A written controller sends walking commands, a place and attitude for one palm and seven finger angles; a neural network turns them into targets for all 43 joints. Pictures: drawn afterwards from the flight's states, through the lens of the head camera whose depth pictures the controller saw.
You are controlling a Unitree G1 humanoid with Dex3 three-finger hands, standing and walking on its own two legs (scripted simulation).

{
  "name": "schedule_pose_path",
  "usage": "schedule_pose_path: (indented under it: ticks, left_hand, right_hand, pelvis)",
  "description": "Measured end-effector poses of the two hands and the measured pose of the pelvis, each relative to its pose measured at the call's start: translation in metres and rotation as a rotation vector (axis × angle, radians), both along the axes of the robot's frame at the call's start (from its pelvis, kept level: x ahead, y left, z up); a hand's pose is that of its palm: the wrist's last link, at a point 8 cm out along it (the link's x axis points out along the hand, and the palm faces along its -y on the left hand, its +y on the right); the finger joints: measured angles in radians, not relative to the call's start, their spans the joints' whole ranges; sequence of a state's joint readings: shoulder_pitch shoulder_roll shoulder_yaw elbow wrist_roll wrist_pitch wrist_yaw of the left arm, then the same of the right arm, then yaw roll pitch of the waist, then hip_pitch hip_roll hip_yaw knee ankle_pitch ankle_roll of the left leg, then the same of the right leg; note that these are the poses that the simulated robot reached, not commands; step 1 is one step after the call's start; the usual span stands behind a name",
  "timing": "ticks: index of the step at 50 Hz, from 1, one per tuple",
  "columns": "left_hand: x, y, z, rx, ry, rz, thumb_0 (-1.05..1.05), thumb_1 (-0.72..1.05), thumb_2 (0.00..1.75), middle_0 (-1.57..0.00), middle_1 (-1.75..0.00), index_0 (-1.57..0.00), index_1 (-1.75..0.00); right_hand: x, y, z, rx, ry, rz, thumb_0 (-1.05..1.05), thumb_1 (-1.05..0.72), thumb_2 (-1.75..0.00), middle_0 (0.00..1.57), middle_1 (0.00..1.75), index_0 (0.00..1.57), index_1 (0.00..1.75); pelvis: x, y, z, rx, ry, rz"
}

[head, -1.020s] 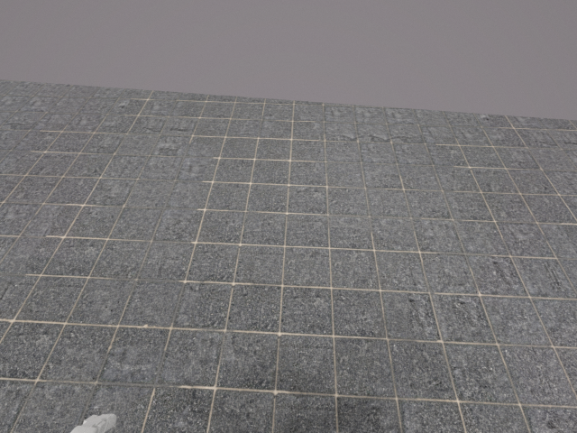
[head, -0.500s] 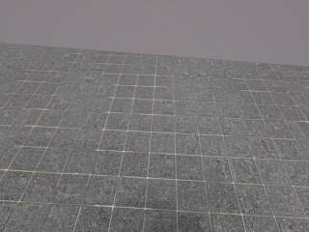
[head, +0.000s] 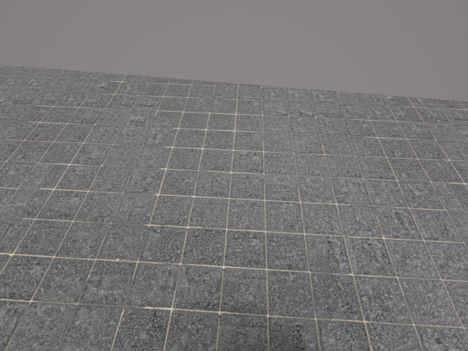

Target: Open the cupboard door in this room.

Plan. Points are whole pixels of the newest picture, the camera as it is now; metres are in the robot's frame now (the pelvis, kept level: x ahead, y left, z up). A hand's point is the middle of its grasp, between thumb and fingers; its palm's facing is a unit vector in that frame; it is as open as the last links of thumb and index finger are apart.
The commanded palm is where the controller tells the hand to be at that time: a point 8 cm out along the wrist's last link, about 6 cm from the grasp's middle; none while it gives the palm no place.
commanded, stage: turn or walk to find it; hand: left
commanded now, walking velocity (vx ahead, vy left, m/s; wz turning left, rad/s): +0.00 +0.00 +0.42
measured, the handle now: out of the picture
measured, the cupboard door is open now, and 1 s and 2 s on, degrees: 0 0 0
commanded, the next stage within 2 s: none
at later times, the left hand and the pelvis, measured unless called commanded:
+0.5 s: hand out of the picture +0.01 +0.21 -0.17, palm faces +0.20 -0.94 -0.27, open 7.4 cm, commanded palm none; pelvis -0.03 -0.01 -0.01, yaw +11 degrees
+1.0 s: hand out of the picture -0.15 +0.21 -0.20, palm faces +0.46 -0.86 -0.24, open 7.4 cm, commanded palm none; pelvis -0.07 +0.01 -0.01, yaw +25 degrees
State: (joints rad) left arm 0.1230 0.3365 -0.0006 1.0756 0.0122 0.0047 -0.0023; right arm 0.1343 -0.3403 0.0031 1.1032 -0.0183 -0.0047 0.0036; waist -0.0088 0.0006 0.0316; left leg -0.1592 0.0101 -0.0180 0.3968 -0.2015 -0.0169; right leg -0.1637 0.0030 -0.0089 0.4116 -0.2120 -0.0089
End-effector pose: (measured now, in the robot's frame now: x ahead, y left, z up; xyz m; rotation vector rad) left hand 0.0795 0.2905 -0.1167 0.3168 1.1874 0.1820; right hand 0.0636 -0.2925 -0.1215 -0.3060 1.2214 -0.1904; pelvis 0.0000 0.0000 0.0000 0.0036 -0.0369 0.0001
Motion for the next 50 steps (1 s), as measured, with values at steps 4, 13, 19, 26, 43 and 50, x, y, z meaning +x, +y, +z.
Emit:
schedule_pose_path:
  ticks: [4, 13, 19, 26, 43, 50]
  left_hand:
    - [-0.006, -0.004, -0.005, -0.009, -0.003, 0.029, 0.01, 0.90, 0.90, -0.21, -0.30, -0.20, -0.30]
    - [-0.042, -0.015, -0.035, -0.089, 0.043, 0.097, 0.01, 0.90, 0.90, -0.21, -0.30, -0.20, -0.30]
    - [-0.063, -0.023, -0.030, -0.096, 0.043, 0.167, 0.01, 0.90, 0.90, -0.21, -0.30, -0.20, -0.30]
    - [-0.090, -0.042, -0.020, -0.058, -0.018, 0.241, 0.01, 0.90, 0.90, -0.21, -0.30, -0.20, -0.30]
    - [-0.213, -0.056, -0.034, -0.118, 0.077, 0.477, 0.01, 0.90, 0.90, -0.21, -0.30, -0.20, -0.30]
    - [-0.257, -0.036, -0.045, -0.140, 0.147, 0.572, 0.01, 0.90, 0.90, -0.21, -0.30, -0.20, -0.30]
  right_hand:
    - [-0.001, 0.009, -0.006, 0.011, 0.018, 0.013, 0.00, -0.90, -0.90, 0.20, 0.30, 0.20, 0.30]
    - [-0.015, 0.056, -0.022, 0.075, 0.061, 0.037, 0.00, -0.90, -0.90, 0.20, 0.30, 0.20, 0.30]
    - [-0.027, 0.074, -0.024, 0.119, 0.095, 0.067, 0.00, -0.90, -0.90, 0.20, 0.30, 0.20, 0.30]
    - [-0.023, 0.051, -0.038, 0.140, 0.096, 0.109, 0.00, -0.90, -0.90, 0.20, 0.30, 0.21, 0.30]
    - [0.046, 0.071, -0.013, 0.052, 0.030, 0.352, 0.00, -0.91, -0.90, 0.19, 0.30, 0.20, 0.30]
    - [0.057, 0.124, -0.002, 0.065, -0.057, 0.456, 0.00, -0.90, -0.90, 0.19, 0.30, 0.20, 0.30]
  pelvis:
    - [-0.003, 0.002, -0.003, -0.003, 0.011, 0.023]
    - [-0.011, 0.016, -0.016, -0.008, 0.023, 0.074]
    - [-0.022, 0.009, -0.010, -0.019, 0.043, 0.132]
    - [-0.035, -0.014, -0.016, -0.010, 0.051, 0.199]
    - [-0.058, -0.002, -0.012, 0.000, 0.037, 0.396]
    - [-0.074, 0.015, -0.013, -0.016, 0.028, 0.441]
